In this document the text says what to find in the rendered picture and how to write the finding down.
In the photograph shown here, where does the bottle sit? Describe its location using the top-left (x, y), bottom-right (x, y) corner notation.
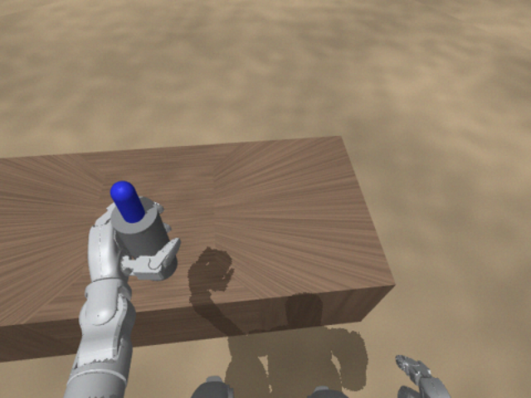
top-left (110, 181), bottom-right (178, 281)

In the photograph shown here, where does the left robot arm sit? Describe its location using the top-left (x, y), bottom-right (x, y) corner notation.
top-left (63, 278), bottom-right (136, 398)

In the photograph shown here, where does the left robot hand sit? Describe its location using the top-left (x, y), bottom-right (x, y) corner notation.
top-left (88, 202), bottom-right (181, 283)

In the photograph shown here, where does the right robot hand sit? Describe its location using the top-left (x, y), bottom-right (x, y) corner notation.
top-left (396, 355), bottom-right (451, 398)

